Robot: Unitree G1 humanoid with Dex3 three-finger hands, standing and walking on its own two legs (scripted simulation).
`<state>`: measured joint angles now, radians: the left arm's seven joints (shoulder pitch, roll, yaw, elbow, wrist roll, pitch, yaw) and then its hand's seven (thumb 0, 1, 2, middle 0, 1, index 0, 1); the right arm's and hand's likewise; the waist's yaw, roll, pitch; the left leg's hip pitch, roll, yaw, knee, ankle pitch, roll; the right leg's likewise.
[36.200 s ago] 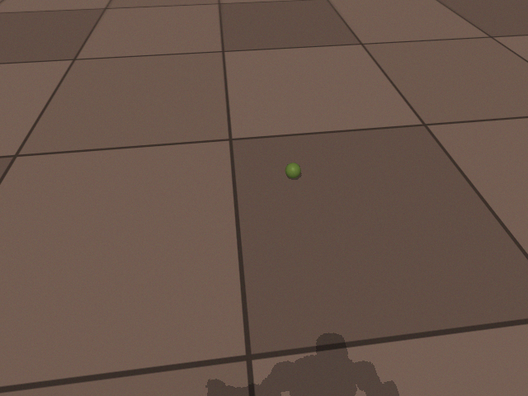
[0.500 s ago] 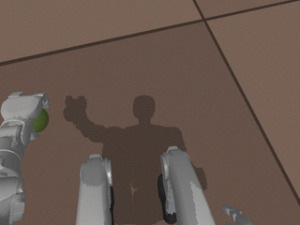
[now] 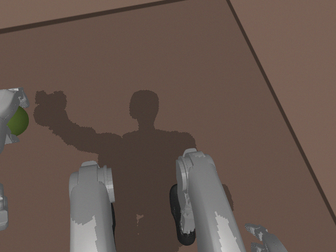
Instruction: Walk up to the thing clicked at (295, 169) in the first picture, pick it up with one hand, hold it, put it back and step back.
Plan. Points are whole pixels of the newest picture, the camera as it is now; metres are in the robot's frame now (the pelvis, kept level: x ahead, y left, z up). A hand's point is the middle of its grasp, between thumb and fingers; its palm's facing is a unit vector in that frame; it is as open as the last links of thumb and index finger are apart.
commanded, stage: crouch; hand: left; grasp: from above
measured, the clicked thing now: (7, 120) +0.44 +0.34 -0.19
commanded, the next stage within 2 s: lower in 0.28 s
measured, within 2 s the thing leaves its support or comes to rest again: rests again in 1.60 s
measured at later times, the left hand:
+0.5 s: hand (11, 121) +0.44 +0.34 -0.22, palm faces -0.47 -0.06 -0.88, open 10.5 cm
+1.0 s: hand (22, 124) +0.44 +0.34 -0.28, palm faces -0.47 -0.09 -0.88, open 10.5 cm
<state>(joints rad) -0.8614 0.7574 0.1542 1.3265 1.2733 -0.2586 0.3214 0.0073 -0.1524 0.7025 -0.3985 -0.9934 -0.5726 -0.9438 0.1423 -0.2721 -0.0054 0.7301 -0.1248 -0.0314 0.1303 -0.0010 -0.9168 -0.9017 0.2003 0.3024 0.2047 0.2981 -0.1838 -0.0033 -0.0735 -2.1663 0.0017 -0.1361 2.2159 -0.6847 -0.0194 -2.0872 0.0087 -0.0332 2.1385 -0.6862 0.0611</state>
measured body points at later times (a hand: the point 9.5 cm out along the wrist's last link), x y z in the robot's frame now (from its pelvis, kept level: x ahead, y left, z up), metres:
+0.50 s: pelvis +0.00 +0.00 -0.05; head +0.25 +0.08 +0.32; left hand +0.46 +0.34 -0.17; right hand +0.05 -0.27 -0.15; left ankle +0.08 +0.13 -0.36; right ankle +0.09 -0.14 -0.36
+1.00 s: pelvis +0.00 +0.00 -0.08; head +0.27 +0.09 +0.27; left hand +0.47 +0.35 -0.23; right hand +0.06 -0.28 -0.18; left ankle +0.08 +0.13 -0.36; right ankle +0.09 -0.14 -0.36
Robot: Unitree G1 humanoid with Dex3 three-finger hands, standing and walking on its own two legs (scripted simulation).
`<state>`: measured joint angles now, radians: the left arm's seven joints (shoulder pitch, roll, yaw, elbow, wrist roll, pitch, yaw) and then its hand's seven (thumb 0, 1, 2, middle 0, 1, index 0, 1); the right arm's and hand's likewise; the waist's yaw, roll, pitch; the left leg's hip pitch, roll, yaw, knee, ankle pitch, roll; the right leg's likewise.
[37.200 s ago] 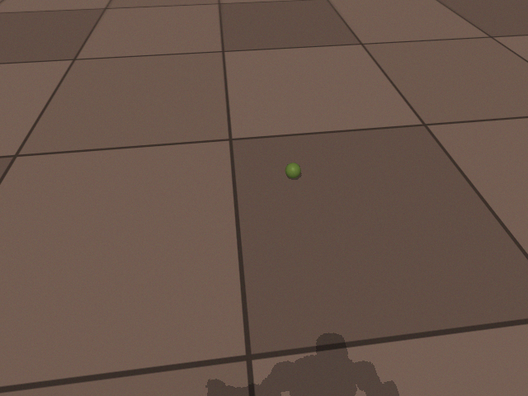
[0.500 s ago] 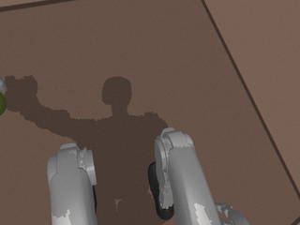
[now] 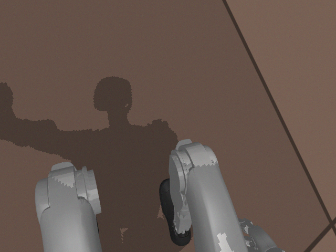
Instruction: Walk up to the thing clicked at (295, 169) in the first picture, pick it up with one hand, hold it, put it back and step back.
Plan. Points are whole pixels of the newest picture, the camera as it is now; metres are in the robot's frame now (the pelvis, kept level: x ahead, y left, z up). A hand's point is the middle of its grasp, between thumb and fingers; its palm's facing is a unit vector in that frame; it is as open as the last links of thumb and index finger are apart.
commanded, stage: rest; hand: left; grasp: from above
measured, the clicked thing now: out of the picture +0.42 +0.38 -0.22
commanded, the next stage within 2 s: open in 0.94 s
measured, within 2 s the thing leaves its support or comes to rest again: rests again in 0.60 s
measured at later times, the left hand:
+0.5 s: hand out of the picture +0.42 +0.36 -0.23, palm faces -0.45 -0.13 -0.88, open 10.5 cm
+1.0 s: hand out of the picture +0.42 +0.36 -0.24, palm faces -0.46 -0.13 -0.88, open 10.5 cm
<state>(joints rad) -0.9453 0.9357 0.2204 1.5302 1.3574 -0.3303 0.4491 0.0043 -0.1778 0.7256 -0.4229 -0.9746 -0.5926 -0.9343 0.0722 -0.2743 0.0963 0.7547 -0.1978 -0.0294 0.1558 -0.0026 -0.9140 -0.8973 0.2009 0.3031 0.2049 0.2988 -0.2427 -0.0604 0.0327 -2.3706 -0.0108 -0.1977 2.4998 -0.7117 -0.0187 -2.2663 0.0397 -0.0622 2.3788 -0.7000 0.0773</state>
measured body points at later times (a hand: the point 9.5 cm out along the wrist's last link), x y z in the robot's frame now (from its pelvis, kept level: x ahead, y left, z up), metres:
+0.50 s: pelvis +0.00 +0.00 -0.01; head +0.26 +0.12 +0.33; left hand +0.44 +0.37 -0.18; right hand +0.06 -0.28 -0.09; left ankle +0.06 +0.13 -0.28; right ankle +0.10 -0.14 -0.27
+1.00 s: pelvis +0.00 +0.01 -0.02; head +0.26 +0.13 +0.33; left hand +0.44 +0.37 -0.19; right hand +0.07 -0.27 -0.09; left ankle +0.06 +0.13 -0.28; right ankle +0.10 -0.14 -0.27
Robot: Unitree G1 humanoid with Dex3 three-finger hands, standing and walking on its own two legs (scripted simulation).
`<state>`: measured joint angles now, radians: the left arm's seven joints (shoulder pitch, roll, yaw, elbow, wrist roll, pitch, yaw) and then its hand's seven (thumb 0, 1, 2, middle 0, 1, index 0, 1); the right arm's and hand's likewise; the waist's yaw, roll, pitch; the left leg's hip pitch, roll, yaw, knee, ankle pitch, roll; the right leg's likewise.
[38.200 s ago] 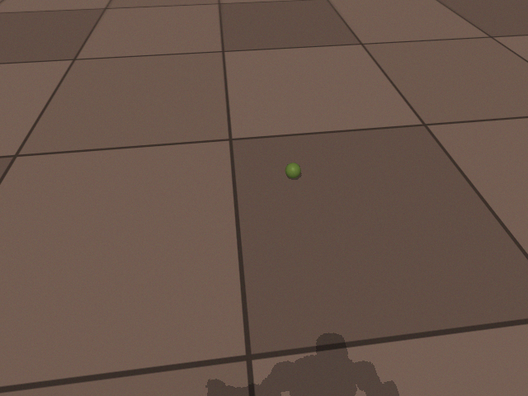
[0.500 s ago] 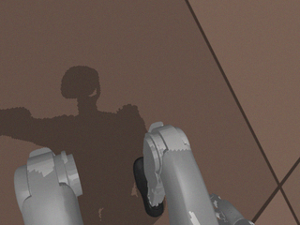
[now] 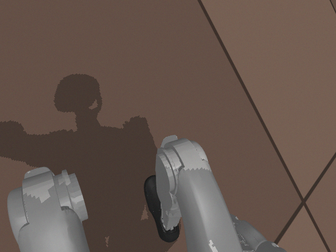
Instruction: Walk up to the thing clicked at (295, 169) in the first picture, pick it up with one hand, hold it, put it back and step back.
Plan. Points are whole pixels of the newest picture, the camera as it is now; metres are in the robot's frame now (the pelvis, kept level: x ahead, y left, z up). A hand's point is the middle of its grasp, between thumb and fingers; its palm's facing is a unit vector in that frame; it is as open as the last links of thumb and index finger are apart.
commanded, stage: open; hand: left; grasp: from above
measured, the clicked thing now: out of the picture +0.41 +0.39 -0.25
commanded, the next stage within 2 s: withdraw in 1.06 s
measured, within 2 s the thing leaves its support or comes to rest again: neither
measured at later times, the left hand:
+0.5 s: hand out of the picture +0.41 +0.38 -0.22, palm faces -0.43 -0.15 -0.89, open 13.1 cm
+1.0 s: hand out of the picture +0.41 +0.38 -0.22, palm faces -0.44 -0.15 -0.89, open 13.9 cm
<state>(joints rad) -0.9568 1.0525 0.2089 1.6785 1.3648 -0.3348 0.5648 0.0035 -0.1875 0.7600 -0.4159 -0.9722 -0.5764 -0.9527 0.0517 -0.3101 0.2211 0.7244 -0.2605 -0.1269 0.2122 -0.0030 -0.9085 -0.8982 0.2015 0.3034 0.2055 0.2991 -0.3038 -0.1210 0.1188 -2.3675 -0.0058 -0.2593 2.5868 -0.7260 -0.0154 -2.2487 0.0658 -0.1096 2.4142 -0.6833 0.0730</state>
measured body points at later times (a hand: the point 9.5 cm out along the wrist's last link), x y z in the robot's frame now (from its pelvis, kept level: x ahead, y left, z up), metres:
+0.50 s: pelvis +0.00 +0.00 +0.00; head +0.25 +0.14 +0.34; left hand +0.43 +0.39 -0.17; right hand +0.08 -0.26 -0.06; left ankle +0.06 +0.13 -0.26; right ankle +0.11 -0.13 -0.26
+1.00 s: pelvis -0.01 +0.00 +0.00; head +0.25 +0.14 +0.35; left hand +0.43 +0.39 -0.17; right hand +0.08 -0.26 -0.06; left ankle +0.06 +0.13 -0.26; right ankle +0.11 -0.13 -0.26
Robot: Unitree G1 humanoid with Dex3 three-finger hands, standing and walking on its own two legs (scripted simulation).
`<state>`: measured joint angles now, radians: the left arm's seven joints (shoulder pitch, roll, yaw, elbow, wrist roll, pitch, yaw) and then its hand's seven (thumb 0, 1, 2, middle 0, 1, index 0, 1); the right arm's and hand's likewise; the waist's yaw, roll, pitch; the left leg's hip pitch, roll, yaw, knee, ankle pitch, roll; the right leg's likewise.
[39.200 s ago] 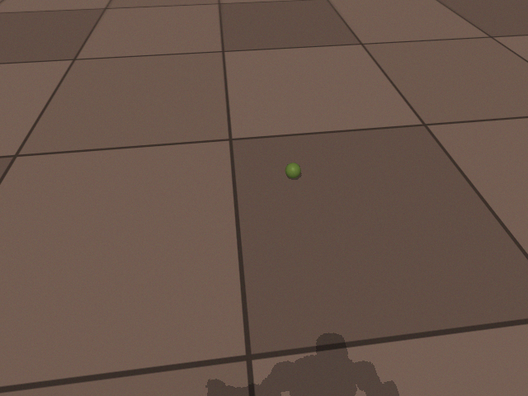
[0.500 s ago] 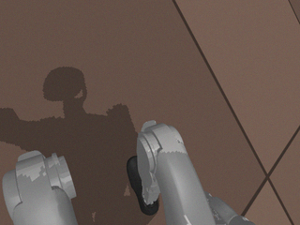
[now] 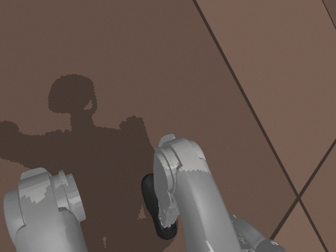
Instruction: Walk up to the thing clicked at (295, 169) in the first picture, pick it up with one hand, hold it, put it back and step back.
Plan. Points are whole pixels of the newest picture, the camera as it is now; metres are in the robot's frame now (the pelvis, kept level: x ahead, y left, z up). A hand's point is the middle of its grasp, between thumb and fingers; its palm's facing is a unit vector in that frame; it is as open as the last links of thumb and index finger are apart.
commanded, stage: open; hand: left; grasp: from above
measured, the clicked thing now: out of the picture +0.42 +0.40 -0.25
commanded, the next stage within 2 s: withdraw in 0.06 s
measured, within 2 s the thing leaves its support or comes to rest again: neither
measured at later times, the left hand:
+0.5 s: hand out of the picture +0.42 +0.41 -0.14, palm faces -0.30 -0.08 -0.95, open 14.0 cm
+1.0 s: hand out of the picture +0.39 +0.39 -0.08, palm faces -0.47 -0.13 -0.88, open 14.0 cm
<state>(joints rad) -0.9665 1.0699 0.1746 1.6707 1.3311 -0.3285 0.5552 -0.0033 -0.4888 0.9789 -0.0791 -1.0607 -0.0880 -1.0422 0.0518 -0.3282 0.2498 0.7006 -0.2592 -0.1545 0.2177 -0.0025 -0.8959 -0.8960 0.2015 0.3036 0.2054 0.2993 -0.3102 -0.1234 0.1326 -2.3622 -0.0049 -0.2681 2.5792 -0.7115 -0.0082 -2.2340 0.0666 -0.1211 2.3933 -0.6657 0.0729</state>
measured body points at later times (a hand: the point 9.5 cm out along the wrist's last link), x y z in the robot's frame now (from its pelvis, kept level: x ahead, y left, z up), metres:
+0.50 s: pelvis +0.00 +0.00 +0.01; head +0.23 +0.13 +0.38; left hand +0.43 +0.41 -0.09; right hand +0.11 -0.26 -0.07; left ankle +0.06 +0.13 -0.26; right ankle +0.12 -0.13 -0.26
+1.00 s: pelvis -0.02 -0.01 +0.05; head +0.20 +0.11 +0.43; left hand +0.41 +0.40 -0.03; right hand +0.09 -0.28 -0.04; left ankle +0.06 +0.12 -0.26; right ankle +0.12 -0.13 -0.26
